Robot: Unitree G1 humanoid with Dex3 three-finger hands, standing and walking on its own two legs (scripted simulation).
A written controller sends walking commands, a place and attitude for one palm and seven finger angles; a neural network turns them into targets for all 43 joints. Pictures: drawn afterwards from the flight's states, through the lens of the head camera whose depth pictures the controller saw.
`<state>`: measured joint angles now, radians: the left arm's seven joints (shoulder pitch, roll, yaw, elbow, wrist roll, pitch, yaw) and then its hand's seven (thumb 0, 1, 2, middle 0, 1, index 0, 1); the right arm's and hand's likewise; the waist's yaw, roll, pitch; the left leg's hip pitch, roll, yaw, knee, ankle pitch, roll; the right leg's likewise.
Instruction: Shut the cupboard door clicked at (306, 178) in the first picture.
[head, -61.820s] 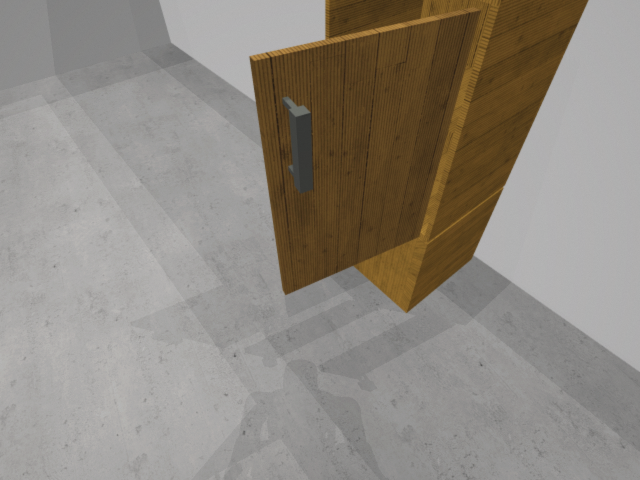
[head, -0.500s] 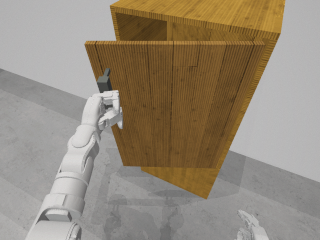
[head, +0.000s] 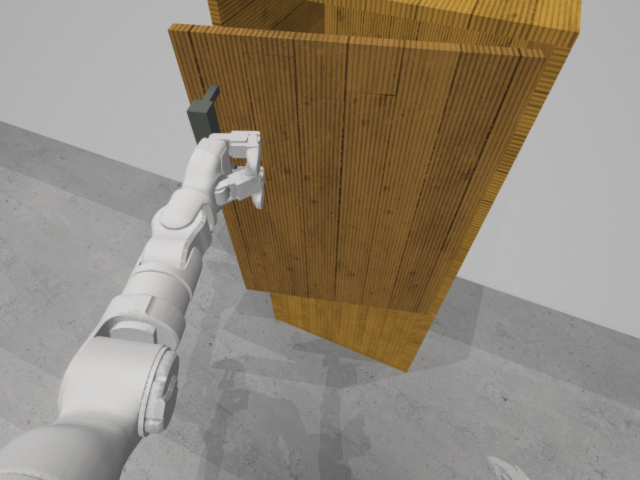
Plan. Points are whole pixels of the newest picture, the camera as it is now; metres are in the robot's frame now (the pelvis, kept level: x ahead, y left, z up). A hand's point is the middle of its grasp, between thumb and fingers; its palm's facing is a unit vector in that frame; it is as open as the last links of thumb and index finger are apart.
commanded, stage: push the door shut along its arc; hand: left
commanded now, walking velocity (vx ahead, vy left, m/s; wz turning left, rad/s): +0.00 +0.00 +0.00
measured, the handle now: (218, 144) +0.53 +0.14 +0.13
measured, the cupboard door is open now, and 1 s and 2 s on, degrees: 15 7 0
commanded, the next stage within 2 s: pull the fist back off the door in 1.02 s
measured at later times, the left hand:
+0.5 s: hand (291, 146) +0.51 +0.04 +0.13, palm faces -0.33 -0.95 -0.01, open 3.1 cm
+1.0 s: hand (297, 138) +0.53 +0.03 +0.14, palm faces -0.43 -0.90 +0.00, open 3.4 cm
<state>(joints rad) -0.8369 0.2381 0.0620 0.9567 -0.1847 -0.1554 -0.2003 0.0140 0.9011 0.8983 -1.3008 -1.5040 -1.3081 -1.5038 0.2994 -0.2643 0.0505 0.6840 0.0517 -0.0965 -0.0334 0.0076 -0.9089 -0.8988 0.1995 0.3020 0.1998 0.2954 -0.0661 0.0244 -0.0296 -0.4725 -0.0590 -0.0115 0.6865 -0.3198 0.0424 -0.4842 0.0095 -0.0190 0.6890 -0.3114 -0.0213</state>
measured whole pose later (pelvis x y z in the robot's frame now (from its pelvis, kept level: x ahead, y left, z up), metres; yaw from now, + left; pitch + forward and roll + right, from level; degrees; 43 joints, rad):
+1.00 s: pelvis +0.00 -0.01 -0.02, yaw +0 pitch +16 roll -1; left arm -1.27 0.41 0.11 1.32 -0.18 -0.17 -0.40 0.05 0.95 0.99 -1.30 -1.50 -1.30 -1.50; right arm 0.34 -0.30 0.04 0.73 0.02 -0.12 -0.05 0.00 -0.91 -0.90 0.20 0.30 0.20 0.30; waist -0.19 0.03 -0.04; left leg -0.75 -0.03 -0.03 0.83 -0.37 0.02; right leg -0.75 0.04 -0.04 0.80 -0.34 -0.04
